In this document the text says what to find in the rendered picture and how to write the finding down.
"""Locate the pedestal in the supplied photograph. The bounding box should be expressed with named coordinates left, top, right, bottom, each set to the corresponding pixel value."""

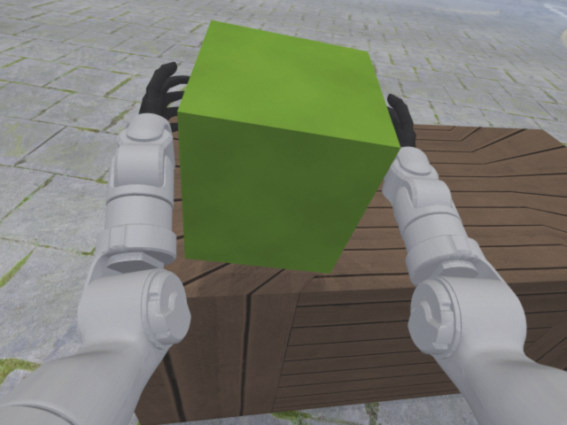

left=135, top=116, right=567, bottom=425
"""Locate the robot right forearm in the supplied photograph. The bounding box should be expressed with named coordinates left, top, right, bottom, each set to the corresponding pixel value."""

left=382, top=147, right=526, bottom=341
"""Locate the robot left upper arm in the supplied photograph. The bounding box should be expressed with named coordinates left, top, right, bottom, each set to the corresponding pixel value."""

left=0, top=268, right=191, bottom=425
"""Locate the robot right hand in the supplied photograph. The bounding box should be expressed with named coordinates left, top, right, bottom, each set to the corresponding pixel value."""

left=387, top=94, right=416, bottom=148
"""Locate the robot left forearm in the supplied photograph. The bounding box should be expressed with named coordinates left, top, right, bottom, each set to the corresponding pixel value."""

left=76, top=113, right=176, bottom=340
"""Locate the robot left hand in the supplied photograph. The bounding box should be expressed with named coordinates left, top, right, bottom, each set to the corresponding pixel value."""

left=139, top=62, right=190, bottom=132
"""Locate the robot right upper arm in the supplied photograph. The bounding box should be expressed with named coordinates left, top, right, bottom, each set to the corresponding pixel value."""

left=408, top=276, right=567, bottom=425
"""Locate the carton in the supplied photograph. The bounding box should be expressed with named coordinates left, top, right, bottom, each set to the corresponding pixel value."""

left=177, top=20, right=400, bottom=274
